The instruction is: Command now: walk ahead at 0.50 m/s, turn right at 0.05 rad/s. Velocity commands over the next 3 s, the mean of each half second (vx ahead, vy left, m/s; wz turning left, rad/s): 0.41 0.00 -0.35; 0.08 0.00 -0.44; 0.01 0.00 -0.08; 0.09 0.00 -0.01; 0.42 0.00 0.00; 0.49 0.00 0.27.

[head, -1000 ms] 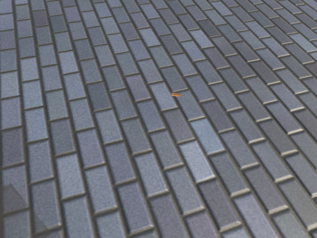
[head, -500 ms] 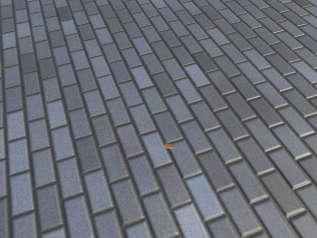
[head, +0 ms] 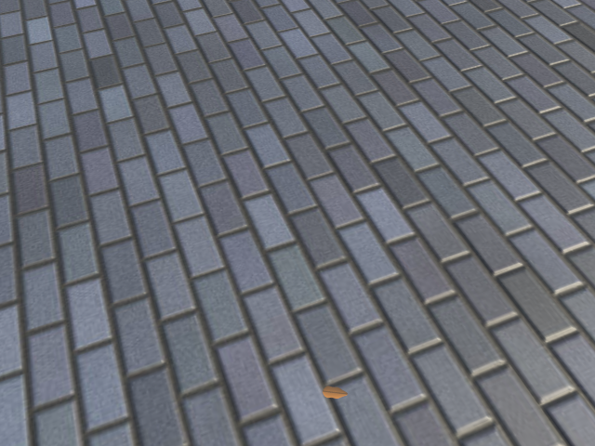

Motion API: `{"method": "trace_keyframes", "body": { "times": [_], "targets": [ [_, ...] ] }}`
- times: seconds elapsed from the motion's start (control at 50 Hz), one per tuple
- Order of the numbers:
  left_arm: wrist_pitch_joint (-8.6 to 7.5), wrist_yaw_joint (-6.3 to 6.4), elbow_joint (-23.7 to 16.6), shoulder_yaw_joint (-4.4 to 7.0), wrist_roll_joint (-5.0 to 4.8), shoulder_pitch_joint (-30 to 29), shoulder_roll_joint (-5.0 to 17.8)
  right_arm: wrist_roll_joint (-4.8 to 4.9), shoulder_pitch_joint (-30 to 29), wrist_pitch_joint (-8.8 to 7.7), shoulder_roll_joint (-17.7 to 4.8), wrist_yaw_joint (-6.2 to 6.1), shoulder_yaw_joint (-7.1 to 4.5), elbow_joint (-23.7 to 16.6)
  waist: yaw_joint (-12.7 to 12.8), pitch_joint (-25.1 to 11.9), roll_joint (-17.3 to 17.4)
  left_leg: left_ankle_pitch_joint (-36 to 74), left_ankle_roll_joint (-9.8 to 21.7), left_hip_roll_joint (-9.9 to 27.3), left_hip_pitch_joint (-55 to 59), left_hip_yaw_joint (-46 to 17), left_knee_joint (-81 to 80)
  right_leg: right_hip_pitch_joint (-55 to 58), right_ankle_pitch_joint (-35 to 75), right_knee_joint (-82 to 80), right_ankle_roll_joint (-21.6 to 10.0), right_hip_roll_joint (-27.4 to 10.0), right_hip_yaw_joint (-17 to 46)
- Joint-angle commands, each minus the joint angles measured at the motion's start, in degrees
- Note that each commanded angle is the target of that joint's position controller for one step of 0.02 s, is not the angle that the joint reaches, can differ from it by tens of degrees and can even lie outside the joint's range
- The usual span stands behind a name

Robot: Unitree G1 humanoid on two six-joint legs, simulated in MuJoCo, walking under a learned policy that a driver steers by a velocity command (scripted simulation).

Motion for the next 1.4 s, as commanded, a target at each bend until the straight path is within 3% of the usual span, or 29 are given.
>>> {"method": "trace_keyframes", "body": {
  "times": [0.02, 0.1, 0.16, 0.26, 0.32, 0.36, 0.4, 0.42, 0.44, 0.46, 0.48, 0.5, 0.52, 0.58, 0.68, 0.74, 0.84, 0.86, 0.88, 0.9, 0.92, 0.96, 1.06, 1.14, 1.16, 1.18, 1.2, 1.22, 1.4],
  "targets": [
    [-2.27, 3.09, -11.7, 1.63, -3.86, -11.7, 5.3, 0.47, 6.8, -1.47, -3.6, -0.78, -0.21, 0.8, -1.6, -2.3, -1.7, 23.3, 13.3, 21.1, 22.5, -26.1, -18.6, -29.8, 4.6, 16.7, -3.6, -4.7, 3.6],
    [1.8, 3.95, -11.0, 1.89, -2.95, -5.7, 2.2, -0.14, 4.8, -2.53, -3.0, 0.6, 0.52, 2.8, 4.1, 1.7, 1.4, 13.4, 10.2, 16.2, 8.3, -12.6, -25.8, -27.4, 9.2, 8.1, -4.2, -10.0, 3.5],
    [2.12, 4.11, -14.1, 2.05, -0.98, -13.0, 3.3, -0.72, 7.6, -2.71, -6.2, -0.44, -0.02, 4.2, 2.7, 2.6, 1.0, 21.5, 8.7, 12.9, 4.8, -4.3, -26.2, -26.5, 21.7, -6.2, -2.6, -10.2, 1.0],
    [1.89, 2.64, -17.8, 1.45, -1.53, -25.7, 2.7, 0.62, 13.7, -2.25, -9.2, -1.85, -0.8, 5.7, -3.4, 2.4, 1.5, 19.4, 6.2, 14.5, 17.8, -1.5, -25.9, -26.5, 32.2, -28.8, -3.0, -8.5, -2.4],
    [1.9, 1.3, -20.4, 1.9, -0.97, -29.4, 3.8, 0.56, 14.0, -0.29, -9.2, -2.33, -1.08, 5.9, -4.0, 3.3, 2.0, 33.6, 4.4, 16.7, 27.6, 0.2, -18.7, -29.4, 27.1, -34.1, -4.2, -6.3, -4.3],
    [1.99, 0.47, -20.9, 2.94, -0.39, -25.9, 5.7, 0.76, 12.2, 1.1, -10.6, -2.9, -1.61, 4.6, -1.7, -0.2, 5.1, 48.0, 2.1, 16.4, 30.1, 1.6, -10.2, -23.5, 21.7, -35.4, -5.6, -2.7, -7.1],
    [1.9, 0.58, -17.8, 5.38, -0.21, -12.5, 10.4, 0.99, 10.4, 1.97, -11.1, -3.54, -1.87, 2.9, 4.7, -6.2, 4.0, 46.6, -1.7, 12.5, 25.5, 4.2, 8.5, -5.8, 29.5, -43.1, -8.4, 0.2, -6.6],
    [2.42, 1.93, -17.2, 6.9, 0.75, -5.7, 16.5, -0.85, 10.9, 1.14, -9.1, -3.57, -1.0, 0.4, 6.2, -13.4, -4.2, 20.9, -4.7, 8.2, 9.6, 5.5, 28.3, 13.0, 54.9, -38.4, -13.3, -11.6, 8.2],
    [2.35, 2.2, -19.7, 6.57, 0.9, -8.8, 19.0, -1.53, 18.3, -0.46, -2.9, -2.15, 1.39, -0.8, 0.9, -23.9, -16.3, -28.2, -7.7, -2.4, -12.0, -1.7, 49.7, 33.7, 72.1, -39.2, -28.0, -26.9, 34.2],
    [3.36, 2.46, -20.6, 6.1, 0.75, -7.7, 15.0, -0.55, 15.8, -1.64, -9.2, -1.03, 0.03, -0.4, 4.9, -29.2, -7.8, -25.3, -6.6, 1.5, -13.9, -11.2, 52.9, 31.5, 63.9, -41.1, -26.2, -23.6, 32.0],
    [3.83, 2.73, -22.0, 5.55, 0.32, -12.3, 12.5, 1.04, 10.2, -1.49, -9.6, -1.12, -0.1, -2.9, 4.2, -22.2, -5.6, -21.1, -6.1, 3.9, -17.1, -10.3, 51.2, 25.8, 56.7, -41.6, -23.1, -20.6, 24.6],
    [4.44, 2.96, -22.3, 5.19, -0.35, -15.5, 10.9, 0.48, 8.0, -0.73, -8.6, -1.95, 0.02, -3.4, 2.2, -14.4, 1.3, -17.6, -6.5, 6.1, -17.5, -8.7, 46.1, 15.3, 51.0, -44.0, -20.1, -17.6, 19.7],
    [4.83, 3.26, -23.1, 4.86, -0.46, -17.5, 9.9, -0.29, 6.8, 0.45, -9.4, -2.87, -0.46, -4.0, 0.8, -10.6, 2.2, -15.7, -6.9, 7.2, -15.0, -8.4, 42.5, 6.5, 45.5, -46.5, -19.1, -16.1, 18.1],
    [5.33, 3.22, -24.2, 5.39, 0.63, -20.0, 11.2, -0.49, 9.1, 2.85, -7.6, -3.7, -0.54, -5.6, -3.2, -6.8, -2.4, -13.7, -7.7, 6.6, -6.7, -7.0, 33.4, -8.5, 43.3, -49.5, -18.3, -12.2, 14.4],
    [6.74, 4.8, -25.2, 6.1, -0.32, -19.4, 12.5, -0.56, 5.5, 3.6, -6.9, -4.56, -0.33, -7.3, -1.9, -10.1, -4.7, -4.6, -9.0, 4.7, -4.7, -8.0, 21.1, -8.8, 33.2, -47.8, -15.4, -9.7, 14.5],
    [7.96, 5.33, -25.7, 6.17, -0.44, -19.1, 12.3, -0.07, 2.0, 3.87, -7.0, -4.31, -0.53, -9.0, -0.5, -8.3, -7.2, -3.9, -8.7, 3.5, -3.4, -8.7, 14.6, -9.1, 18.4, -48.3, -13.6, -8.6, 18.0],
    [8.51, 5.11, -25.8, 4.96, -0.53, -18.2, 9.2, 0.01, 4.8, 2.35, -6.5, -2.82, -1.01, -9.0, -1.7, -7.5, -9.2, 2.1, -5.6, 3.3, 8.6, -6.4, -6.0, -7.2, 21.9, -41.5, -10.4, -7.5, 19.3],
    [8.39, 5.12, -25.6, 4.38, -0.12, -16.0, 7.2, -0.89, 6.0, 2.14, -8.7, -2.71, -1.64, -9.2, -1.1, -7.4, -5.8, 6.6, -3.2, 9.2, 14.5, -11.0, -9.2, -10.8, 15.4, -37.0, -7.5, -4.8, 17.3],
    [8.07, 4.91, -25.6, 3.79, 0.8, -11.4, 4.8, -1.99, 4.7, 2.62, -13.0, -2.91, -2.57, -10.5, 2.8, -7.1, 8.9, 20.5, 2.8, 20.8, 19.7, -22.2, -10.5, -18.1, -4.4, -25.5, -3.5, 3.4, 8.5],
    [7.14, 4.72, -27.4, 4.77, 0.48, -14.4, 8.5, -3.09, 5.8, 2.76, -12.6, -2.7, -2.82, -9.7, 1.0, -5.5, 19.0, 22.6, 12.0, 27.6, 16.4, -33.7, -14.8, -23.7, -11.9, -16.8, -0.9, 4.1, 3.8],
    [6.83, 4.75, -26.9, 5.99, 0.01, -17.0, 12.5, -2.55, 5.6, 2.63, -11.2, -2.86, -2.72, -10.5, -0.8, -5.0, 13.4, 20.0, 13.4, 26.4, 15.8, -33.2, -14.8, -24.3, -10.3, -7.7, 0.4, 2.4, 6.0],
    [8.1, 4.93, -24.4, 6.22, -0.23, -16.0, 11.1, -0.64, 2.2, 2.99, -8.9, -3.08, -2.19, -11.2, 0.4, -3.7, 7.1, 20.7, 9.0, 20.5, 15.1, -23.9, -12.6, -24.2, -5.9, -1.5, 2.4, 1.5, 5.3],
    [8.31, 4.2, -24.9, 3.04, -0.27, -19.2, 2.7, -0.26, 2.6, 4.68, -7.0, -2.83, -1.64, -9.7, -0.8, -4.7, 11.1, 21.8, 5.9, 13.3, 14.3, -12.7, -11.2, -12.1, -1.6, -23.5, 3.4, -1.4, -2.0],
    [8.04, 3.68, -23.3, 3.78, -0.12, -17.0, 4.7, 0.77, 6.5, 4.61, -7.0, -2.52, -1.45, -8.2, -0.4, -3.7, 11.1, 12.5, 3.9, 13.1, 12.7, -14.1, -9.3, 0.5, 15.0, -47.3, 0.8, -1.0, -2.9],
    [8.01, 3.91, -24.2, 4.07, 0.76, -16.9, 6.8, 0.28, 7.7, 4.01, -6.2, -2.27, -1.14, -8.1, -0.9, -4.4, 7.7, 6.7, 0.6, 12.1, 9.0, -13.5, -8.0, 5.4, 20.0, -46.7, -0.8, -4.8, 1.5],
    [8.17, 4.4, -24.7, 4.83, 1.39, -16.3, 10.6, -1.2, 9.3, 3.07, -5.0, -1.64, -0.78, -8.5, -3.3, -5.6, -1.9, -0.4, -2.5, 7.9, 4.9, -9.1, -3.4, 8.6, 30.5, -43.4, -3.6, -11.0, 7.0],
    [7.97, 3.78, -23.1, 4.29, 1.52, -17.9, 7.9, -1.32, 8.5, 2.66, -3.2, -1.7, -0.25, -8.7, -4.1, -5.4, -11.5, -5.1, -4.9, 6.3, 9.9, -5.9, -5.6, -1.1, 18.9, -45.1, -6.9, -11.9, 8.4],
    [7.55, 3.27, -24.4, 3.57, 1.5, -20.0, 4.5, -1.5, 5.3, 2.72, -5.9, -1.9, -0.83, -8.5, -2.4, -2.0, -7.7, -2.1, -6.5, 6.3, 11.9, -5.7, -5.0, -4.4, 11.5, -46.3, -6.1, -9.1, 7.2],
    [5.83, 3.91, -23.1, 3.46, 0.73, -17.0, 3.7, -0.59, 6.3, 3.34, -4.3, -2.64, -1.4, -6.5, -1.4, 1.6, -2.4, 1.9, -6.0, 6.1, 12.7, -5.9, -4.8, -5.9, 11.4, -44.5, -3.4, -5.8, 4.1]
  ]
}}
